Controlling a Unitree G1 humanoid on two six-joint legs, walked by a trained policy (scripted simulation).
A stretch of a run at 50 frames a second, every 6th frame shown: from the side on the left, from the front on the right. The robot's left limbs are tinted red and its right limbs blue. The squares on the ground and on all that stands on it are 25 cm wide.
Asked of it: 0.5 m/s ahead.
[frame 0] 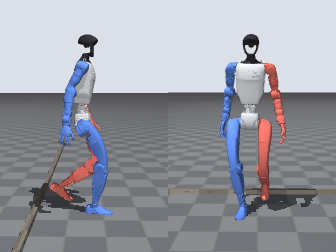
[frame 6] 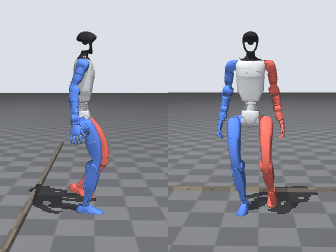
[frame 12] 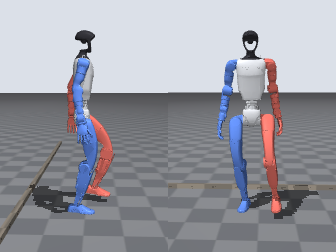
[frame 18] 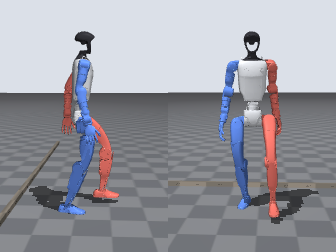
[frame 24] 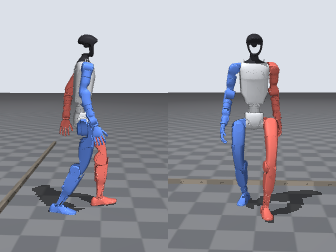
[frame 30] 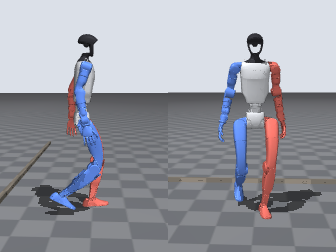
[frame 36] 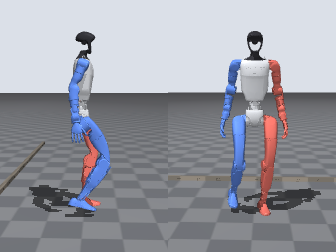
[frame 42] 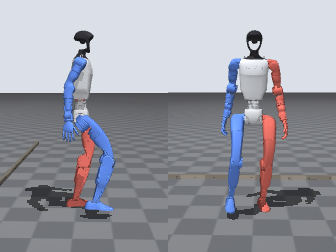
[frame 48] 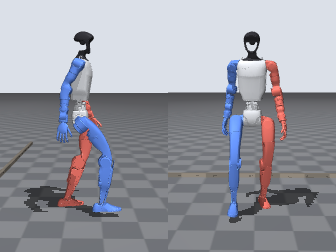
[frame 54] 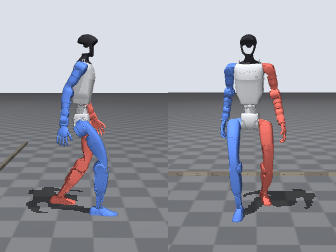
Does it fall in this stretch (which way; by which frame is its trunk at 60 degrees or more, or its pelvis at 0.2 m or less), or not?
no
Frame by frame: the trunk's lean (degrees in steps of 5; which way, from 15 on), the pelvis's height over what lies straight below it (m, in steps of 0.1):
0: 5, 0.8
6: 5, 0.8
12: 5, 0.8
18: 5, 0.8
24: 5, 0.8
30: 5, 0.8
36: 5, 0.8
42: 5, 0.8
48: 5, 0.8
54: 5, 0.8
